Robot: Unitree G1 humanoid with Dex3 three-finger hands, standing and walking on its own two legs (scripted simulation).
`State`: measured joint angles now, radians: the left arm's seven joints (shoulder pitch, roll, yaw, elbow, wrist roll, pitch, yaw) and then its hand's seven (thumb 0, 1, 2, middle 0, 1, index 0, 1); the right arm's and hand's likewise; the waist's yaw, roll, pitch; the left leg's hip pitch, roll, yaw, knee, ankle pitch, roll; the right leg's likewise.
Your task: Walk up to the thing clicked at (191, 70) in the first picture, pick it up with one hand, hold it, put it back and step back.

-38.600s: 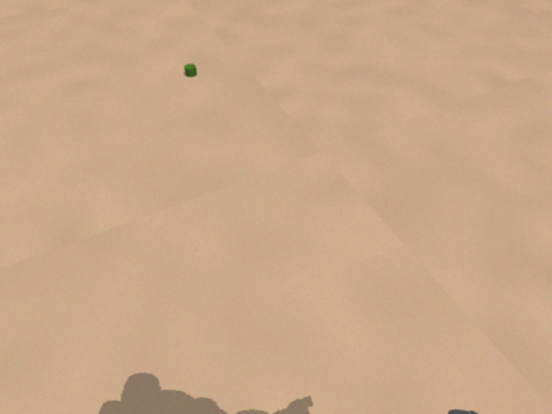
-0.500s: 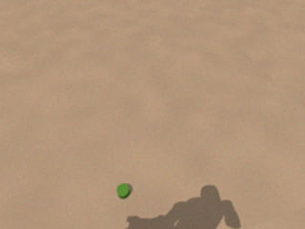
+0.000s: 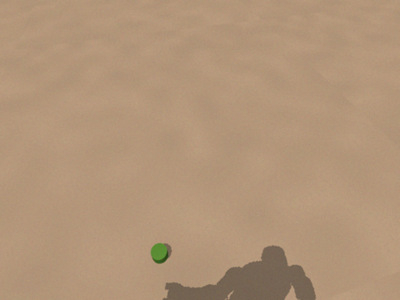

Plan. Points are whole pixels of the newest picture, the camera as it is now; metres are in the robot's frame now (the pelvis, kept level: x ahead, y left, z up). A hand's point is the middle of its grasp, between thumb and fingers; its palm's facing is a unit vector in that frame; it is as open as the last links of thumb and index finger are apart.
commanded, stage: stand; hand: left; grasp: from above
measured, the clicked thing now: (159, 253) +0.43 +0.19 -0.75
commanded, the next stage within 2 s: step back in 0.02 s
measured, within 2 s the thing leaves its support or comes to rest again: neither
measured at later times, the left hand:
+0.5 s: hand out of the picture +0.01 +0.25 -0.17, palm faces -0.03 -0.90 -0.44, open 7.4 cm
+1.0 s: hand out of the picture -0.12 +0.28 -0.17, palm faces +0.05 -0.91 -0.42, open 7.4 cm
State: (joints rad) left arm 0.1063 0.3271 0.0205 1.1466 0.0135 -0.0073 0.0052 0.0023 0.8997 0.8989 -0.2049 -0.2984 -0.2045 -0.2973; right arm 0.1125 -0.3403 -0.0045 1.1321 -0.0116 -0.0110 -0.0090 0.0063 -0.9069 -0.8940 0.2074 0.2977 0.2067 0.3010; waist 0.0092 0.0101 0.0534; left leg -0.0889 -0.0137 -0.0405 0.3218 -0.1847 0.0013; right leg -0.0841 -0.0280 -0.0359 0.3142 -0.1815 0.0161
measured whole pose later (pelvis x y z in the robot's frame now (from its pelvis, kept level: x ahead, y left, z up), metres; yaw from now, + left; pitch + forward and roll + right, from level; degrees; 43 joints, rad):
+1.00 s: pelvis -0.22 +0.00 -0.03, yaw +2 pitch -3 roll +1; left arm 0.12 0.39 0.07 0.82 0.02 0.05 0.03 0.00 0.90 0.90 -0.21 -0.30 -0.21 -0.30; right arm 0.13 -0.40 -0.06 0.89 -0.03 0.05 0.01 0.01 -0.91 -0.89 0.21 0.30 0.21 0.30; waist 0.01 -0.02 0.20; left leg -0.27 -0.04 -0.01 0.69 -0.36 0.03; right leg -0.46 -0.02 0.04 0.82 -0.42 0.00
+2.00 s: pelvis -0.56 +0.02 -0.03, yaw -5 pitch -2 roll +0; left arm 0.15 0.40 0.07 0.85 0.02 0.05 0.01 0.00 0.90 0.90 -0.21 -0.30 -0.20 -0.30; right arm 0.10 -0.38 -0.04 0.82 -0.03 0.04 -0.01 0.01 -0.90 -0.89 0.21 0.30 0.21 0.30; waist 0.02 -0.01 0.17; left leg -0.40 0.04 0.03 0.63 -0.20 0.01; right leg -0.27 0.03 0.06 0.83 -0.49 0.01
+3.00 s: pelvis -0.61 +0.02 -0.02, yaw -1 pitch -2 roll +0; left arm 0.16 0.38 0.03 1.05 0.01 -0.01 -0.01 0.00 0.90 0.90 -0.21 -0.30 -0.20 -0.30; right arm 0.13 -0.33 -0.03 1.03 -0.02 -0.02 0.00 0.01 -0.91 -0.89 0.21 0.30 0.21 0.30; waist 0.03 -0.01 0.06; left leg -0.23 0.01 0.01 0.55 -0.28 0.00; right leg -0.17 -0.02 -0.01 0.52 -0.31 0.02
